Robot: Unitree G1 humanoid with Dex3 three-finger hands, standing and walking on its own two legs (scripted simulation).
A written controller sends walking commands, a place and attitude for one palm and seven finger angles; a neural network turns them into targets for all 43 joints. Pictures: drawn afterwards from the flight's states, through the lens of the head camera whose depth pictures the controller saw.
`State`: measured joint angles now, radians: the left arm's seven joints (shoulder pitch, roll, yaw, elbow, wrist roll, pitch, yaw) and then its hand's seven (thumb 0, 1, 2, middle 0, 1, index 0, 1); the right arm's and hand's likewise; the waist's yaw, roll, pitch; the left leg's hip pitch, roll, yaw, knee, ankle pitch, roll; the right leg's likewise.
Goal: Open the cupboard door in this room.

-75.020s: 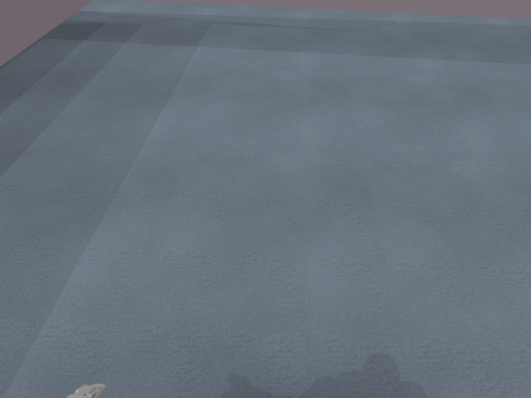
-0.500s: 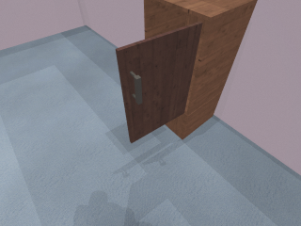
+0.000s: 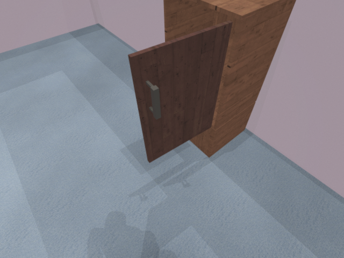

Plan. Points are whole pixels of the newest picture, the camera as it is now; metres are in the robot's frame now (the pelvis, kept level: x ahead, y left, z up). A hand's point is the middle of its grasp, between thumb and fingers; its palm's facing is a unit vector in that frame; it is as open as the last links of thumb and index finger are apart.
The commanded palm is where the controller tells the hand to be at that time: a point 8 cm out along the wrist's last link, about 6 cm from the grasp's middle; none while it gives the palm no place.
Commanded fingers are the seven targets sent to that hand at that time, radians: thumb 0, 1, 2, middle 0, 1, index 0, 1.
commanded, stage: look to check the result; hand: left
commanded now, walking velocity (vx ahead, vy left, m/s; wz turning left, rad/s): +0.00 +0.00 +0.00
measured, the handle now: (153, 100) +0.62 +0.11 -0.02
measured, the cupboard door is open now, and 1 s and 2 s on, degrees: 85 85 85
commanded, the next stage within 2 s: stand and wait in 0.30 s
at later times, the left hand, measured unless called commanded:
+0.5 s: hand out of the picture +0.01 +0.16 -0.17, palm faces +0.04 -0.98 -0.20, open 7.4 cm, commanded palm none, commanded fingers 0.00 0.90 0.90 -0.20 -0.30 -0.20 -0.30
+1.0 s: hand out of the picture +0.00 +0.17 -0.17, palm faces +0.03 -0.98 -0.20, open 7.4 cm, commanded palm none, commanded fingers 0.00 0.90 0.90 -0.20 -0.30 -0.20 -0.30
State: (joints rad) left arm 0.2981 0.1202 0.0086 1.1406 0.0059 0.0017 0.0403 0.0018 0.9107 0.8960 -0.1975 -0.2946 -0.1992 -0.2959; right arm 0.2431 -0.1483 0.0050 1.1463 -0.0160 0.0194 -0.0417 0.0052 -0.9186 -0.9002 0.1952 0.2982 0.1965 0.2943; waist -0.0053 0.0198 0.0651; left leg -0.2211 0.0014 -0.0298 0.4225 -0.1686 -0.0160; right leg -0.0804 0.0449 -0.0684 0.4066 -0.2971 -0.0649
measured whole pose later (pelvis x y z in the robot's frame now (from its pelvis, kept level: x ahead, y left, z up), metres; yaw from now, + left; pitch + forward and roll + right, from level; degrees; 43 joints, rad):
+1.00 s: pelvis +0.01 +0.00 +0.00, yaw -1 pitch -2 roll +1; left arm 0.29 0.13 0.01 1.13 0.00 0.00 0.04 0.00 0.91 0.90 -0.20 -0.29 -0.20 -0.30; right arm 0.24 -0.15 0.01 1.15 -0.01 0.01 -0.04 0.00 -0.91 -0.90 0.20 0.30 0.20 0.29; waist 0.00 0.01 0.06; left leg -0.19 0.01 -0.02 0.41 -0.18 -0.02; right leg -0.04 0.05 -0.06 0.37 -0.30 -0.07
